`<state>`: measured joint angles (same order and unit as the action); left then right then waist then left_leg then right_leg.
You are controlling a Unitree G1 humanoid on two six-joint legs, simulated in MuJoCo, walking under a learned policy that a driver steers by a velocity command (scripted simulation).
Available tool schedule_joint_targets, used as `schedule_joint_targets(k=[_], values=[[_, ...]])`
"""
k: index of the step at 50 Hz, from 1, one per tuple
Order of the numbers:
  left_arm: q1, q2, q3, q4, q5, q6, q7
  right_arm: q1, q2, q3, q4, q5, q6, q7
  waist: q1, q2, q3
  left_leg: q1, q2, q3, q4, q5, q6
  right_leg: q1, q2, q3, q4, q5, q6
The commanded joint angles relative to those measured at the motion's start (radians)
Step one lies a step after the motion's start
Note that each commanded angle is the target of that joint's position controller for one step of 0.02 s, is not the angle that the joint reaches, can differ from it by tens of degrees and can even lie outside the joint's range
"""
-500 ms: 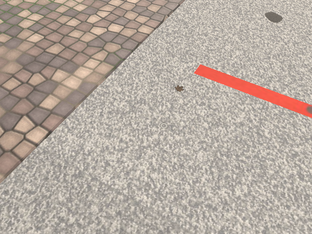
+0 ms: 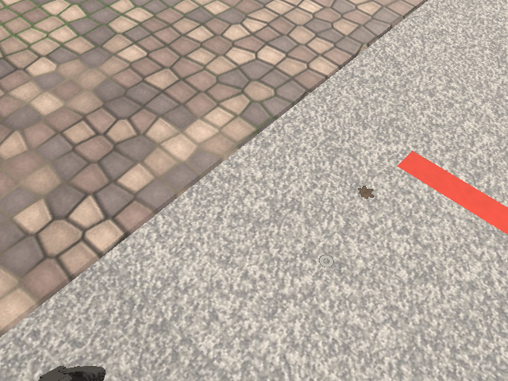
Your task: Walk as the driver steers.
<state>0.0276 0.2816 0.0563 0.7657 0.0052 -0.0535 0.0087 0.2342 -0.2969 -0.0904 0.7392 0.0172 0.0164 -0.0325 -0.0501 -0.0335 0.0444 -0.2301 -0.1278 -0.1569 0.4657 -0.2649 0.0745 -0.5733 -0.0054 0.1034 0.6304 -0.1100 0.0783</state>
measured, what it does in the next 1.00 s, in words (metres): steps on the spot, turning right: right foot, then left foot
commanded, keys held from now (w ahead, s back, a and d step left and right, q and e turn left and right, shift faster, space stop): q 0.04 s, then e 0.96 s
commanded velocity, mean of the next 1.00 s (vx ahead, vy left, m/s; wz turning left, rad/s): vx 0.03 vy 0.00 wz -0.27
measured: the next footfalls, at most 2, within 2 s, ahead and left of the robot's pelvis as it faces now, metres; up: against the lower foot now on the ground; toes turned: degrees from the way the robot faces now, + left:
right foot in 0.06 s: +0.18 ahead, -0.13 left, +0.00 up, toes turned +7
left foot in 0.40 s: +0.10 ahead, +0.11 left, +0.00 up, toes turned -7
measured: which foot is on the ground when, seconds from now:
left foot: down 0.00-0.08, up 0.10-0.38, down 0.40-0.78, up 0.80-1.00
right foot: up 0.00-0.04, down 0.06-0.42, up 0.44-0.76, down 0.78-1.00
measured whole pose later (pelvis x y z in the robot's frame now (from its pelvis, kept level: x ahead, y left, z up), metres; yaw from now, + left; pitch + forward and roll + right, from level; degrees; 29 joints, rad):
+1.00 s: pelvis +0.07 -0.06 +0.00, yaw -22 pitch +2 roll +1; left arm 0.16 0.31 0.07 0.66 -0.01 0.02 0.01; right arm 0.12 -0.33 -0.09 0.75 0.00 0.01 -0.04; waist 0.01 0.02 0.06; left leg -0.51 0.00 -0.05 1.02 -0.41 -0.08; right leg -0.30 0.06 0.08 0.45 -0.19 -0.06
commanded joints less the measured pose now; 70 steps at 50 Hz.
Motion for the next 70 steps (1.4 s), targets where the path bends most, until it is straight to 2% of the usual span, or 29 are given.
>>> schedule_joint_targets(k=[1, 3, 4, 5, 6, 8, 11, 14, 20, 21, 22, 23, 24, 26, 30, 34, 38, 39, 40, 41, 43, 44, 51, 60, 61, 63, 64, 66, 70], values=[[0.004, 0.124, 0.036, -0.067, 0.000, -0.020, -0.006, -0.029, -0.137, -0.030, -0.075, -0.001, 0.001, -0.011, 0.039, 0.173, -0.138, 0.077, 0.237, -0.248, 0.016, 0.457, 0.100, 0.130, 0.037, -0.007, -0.098, -0.026, -0.019], [0.085, 0.146, 0.043, -0.050, 0.012, -0.037, -0.005, -0.061, -0.106, -0.016, -0.091, -0.004, -0.003, -0.013, 0.089, 0.157, -0.158, 0.059, 0.179, -0.228, 0.128, 0.357, 0.043, 0.290, -0.023, -0.003, -0.253, 0.211, -0.072], [0.120, 0.197, 0.048, -0.054, 0.035, -0.039, 0.002, -0.017, -0.046, 0.003, -0.100, -0.028, -0.011, -0.014, 0.069, 0.016, -0.243, -0.023, 0.096, -0.127, 0.319, 0.141, -0.005, 0.471, -0.201, 0.154, -0.232, 0.542, -0.146], [0.131, 0.209, 0.047, -0.035, 0.060, -0.024, 0.002, 0.129, -0.025, 0.009, -0.096, -0.017, -0.012, -0.015, -0.013, -0.248, -0.294, -0.223, -0.037, -0.054, 0.508, -0.437, -0.072, 0.633, -0.387, 0.449, -0.235, 0.746, -0.362], [0.108, 0.106, 0.021, -0.044, 0.032, -0.021, -0.005, 0.177, -0.105, -0.002, -0.054, -0.021, -0.006, -0.013, -0.012, -0.182, -0.302, -0.242, 0.038, -0.089, 0.608, -0.450, -0.110, 0.589, -0.404, 0.538, -0.257, 0.530, -0.405], [0.055, 0.043, -0.006, -0.047, 0.015, -0.012, -0.024, 0.071, -0.121, -0.010, -0.025, -0.024, 0.022, -0.017, 0.014, -0.061, -0.199, -0.234, 0.094, -0.027, 0.616, -0.351, -0.152, 0.474, -0.261, 0.340, -0.261, 0.279, -0.315], [0.021, 0.133, 0.020, -0.047, -0.001, 0.024, -0.023, -0.005, -0.076, 0.002, -0.037, -0.023, 0.031, -0.011, 0.022, -0.117, -0.095, -0.139, 0.104, 0.069, 0.355, -0.267, -0.167, 0.329, -0.148, 0.245, -0.312, 0.103, -0.254], [0.076, 0.182, 0.043, -0.045, -0.008, 0.041, -0.009, -0.021, -0.071, 0.001, -0.023, -0.010, 0.013, -0.017, 0.053, -0.144, -0.139, -0.092, 0.073, 0.086, 0.215, -0.176, -0.152, 0.396, -0.151, 0.285, -0.312, 0.094, -0.274], [0.071, 0.156, 0.046, -0.061, -0.034, 0.067, 0.021, 0.019, -0.096, -0.013, 0.008, -0.017, -0.012, -0.007, 0.019, -0.110, -0.154, 0.131, 0.118, 0.079, -0.066, 0.056, -0.061, 0.255, -0.095, 0.289, -0.271, -0.098, -0.199], [0.054, 0.124, 0.038, -0.080, -0.031, 0.064, 0.022, 0.041, -0.154, -0.027, 0.008, -0.035, -0.012, -0.011, 0.018, 0.013, -0.139, 0.172, 0.247, -0.032, -0.106, 0.037, 0.004, 0.136, -0.036, 0.197, -0.164, -0.160, -0.150], [0.041, 0.103, 0.033, -0.107, -0.031, 0.058, 0.015, 0.022, -0.200, -0.039, 0.014, -0.048, -0.010, -0.009, 0.041, 0.249, -0.083, 0.126, 0.385, -0.195, -0.174, 0.133, 0.110, 0.027, 0.090, 0.024, -0.012, -0.315, -0.102], [0.072, 0.143, 0.047, -0.092, -0.021, 0.051, 0.012, -0.044, -0.161, -0.028, -0.024, -0.067, -0.017, -0.012, 0.035, 0.271, -0.077, 0.108, 0.498, -0.262, -0.192, 0.310, 0.186, -0.005, 0.079, -0.009, 0.227, -0.465, -0.065], [0.110, 0.174, 0.065, -0.069, -0.024, 0.051, 0.009, -0.075, -0.124, -0.016, -0.040, -0.065, -0.025, -0.018, 0.052, 0.200, -0.082, 0.110, 0.492, -0.220, -0.167, 0.433, 0.188, -0.015, 0.063, 0.010, 0.384, -0.470, -0.051], [0.169, 0.148, 0.066, -0.039, -0.024, 0.074, 0.013, -0.127, -0.108, -0.009, -0.048, -0.026, -0.036, -0.023, 0.079, 0.140, -0.070, 0.160, 0.429, -0.091, -0.112, 0.546, 0.131, -0.065, 0.041, 0.014, 0.491, -0.385, -0.018], [0.078, 0.088, 0.037, -0.098, -0.034, 0.086, -0.006, -0.061, -0.132, -0.017, -0.020, -0.021, -0.017, -0.026, 0.021, 0.183, -0.064, 0.230, 0.387, 0.034, -0.099, 0.600, 0.129, -0.072, 0.002, -0.072, 0.352, -0.285, 0.024], [0.050, 0.102, 0.031, -0.145, -0.034, 0.090, -0.034, -0.055, -0.188, -0.034, -0.018, -0.016, -0.001, -0.020, 0.003, 0.215, -0.088, 0.187, 0.412, 0.088, -0.086, 0.585, 0.125, 0.104, -0.006, -0.148, 0.145, -0.273, -0.001], [0.147, 0.133, 0.053, -0.132, -0.026, 0.101, -0.039, -0.076, -0.186, -0.034, -0.008, 0.017, -0.016, -0.005, 0.063, 0.189, -0.095, 0.111, 0.398, 0.151, 0.055, 0.492, 0.050, 0.317, 0.037, -0.195, -0.156, -0.071, -0.081], [0.198, 0.180, 0.073, -0.126, -0.024, 0.102, -0.025, -0.016, -0.154, -0.026, 0.014, 0.006, -0.028, 0.004, 0.076, 0.086, -0.135, 0.013, 0.343, 0.222, 0.207, 0.370, -0.024, 0.483, 0.009, -0.108, -0.236, 0.132, -0.125], [0.245, 0.322, 0.104, -0.145, -0.014, 0.100, -0.004, -0.024, -0.077, 0.001, -0.033, -0.055, -0.036, 0.010, 0.062, -0.235, -0.188, -0.299, 0.219, 0.292, 0.537, -0.193, -0.135, 0.711, -0.277, 0.282, -0.205, 0.626, -0.266], [0.262, 0.296, 0.086, -0.155, 0.012, 0.078, -0.018, -0.108, -0.092, -0.001, -0.065, -0.046, -0.039, 0.007, 0.120, -0.212, -0.260, -0.401, 0.119, 0.134, 0.725, -0.474, -0.155, 0.656, -0.416, 0.460, -0.239, 0.694, -0.470], [0.181, 0.228, 0.070, -0.154, 0.000, 0.047, -0.022, -0.136, -0.137, -0.016, -0.062, -0.009, -0.028, 0.000, 0.092, -0.077, -0.157, -0.429, 0.168, 0.076, 0.781, -0.340, -0.137, 0.564, -0.299, 0.296, -0.264, 0.460, -0.396], [0.136, 0.206, 0.064, -0.158, -0.014, 0.048, -0.015, -0.125, -0.137, -0.019, -0.047, -0.017, -0.023, -0.011, 0.073, -0.038, -0.126, -0.428, 0.181, 0.071, 0.728, -0.267, -0.135, 0.523, -0.250, 0.253, -0.271, 0.352, -0.344], [0.112, 0.207, 0.062, -0.178, -0.017, 0.069, 0.018, -0.107, -0.096, -0.008, -0.057, -0.022, -0.023, -0.009, 0.054, -0.090, -0.137, -0.283, 0.127, 0.072, 0.424, -0.095, -0.167, 0.419, -0.168, 0.242, -0.292, 0.157, -0.316], [0.082, 0.180, 0.042, -0.181, -0.019, 0.091, 0.011, -0.055, -0.090, -0.005, -0.062, -0.013, -0.052, 0.028, 0.037, -0.120, -0.131, -0.018, 0.108, 0.107, 0.000, 0.045, -0.114, 0.344, -0.130, 0.341, -0.205, 0.085, -0.259], [0.110, 0.157, 0.033, -0.172, -0.018, 0.091, 0.013, -0.047, -0.102, -0.006, -0.064, -0.024, -0.056, 0.029, 0.035, -0.091, -0.128, 0.056, 0.149, 0.075, -0.088, 0.148, -0.090, 0.309, -0.097, 0.324, -0.178, 0.018, -0.214], [0.168, 0.112, 0.022, -0.185, -0.007, 0.078, 0.014, -0.077, -0.195, -0.013, -0.072, -0.068, -0.051, 0.025, 0.115, 0.258, -0.091, 0.058, 0.439, -0.251, -0.165, 0.353, 0.113, 0.158, 0.108, 0.075, 0.050, -0.391, -0.099], [0.151, 0.175, 0.038, -0.177, 0.005, 0.074, 0.019, -0.099, -0.140, 0.000, -0.090, -0.065, -0.056, 0.025, 0.076, 0.253, -0.090, 0.012, 0.492, -0.306, -0.189, 0.323, 0.199, 0.165, 0.070, 0.063, 0.217, -0.501, -0.053], [0.156, 0.194, 0.057, -0.146, -0.010, 0.082, 0.023, -0.119, -0.134, 0.004, -0.088, -0.040, -0.059, 0.020, 0.073, 0.182, -0.072, 0.034, 0.419, -0.211, -0.169, 0.269, 0.165, 0.121, 0.063, 0.066, 0.379, -0.458, -0.018], [0.163, 0.088, 0.025, -0.125, -0.011, 0.093, 0.018, -0.129, -0.100, 0.019, -0.066, -0.023, -0.047, 0.018, 0.070, 0.186, -0.078, 0.074, 0.324, -0.054, -0.115, 0.396, 0.115, 0.173, 0.023, -0.001, 0.239, -0.377, 0.021]])
Over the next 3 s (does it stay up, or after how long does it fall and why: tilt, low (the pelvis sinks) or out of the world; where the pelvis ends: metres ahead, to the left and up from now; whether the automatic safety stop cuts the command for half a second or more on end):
stays up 0.18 -0.07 0.01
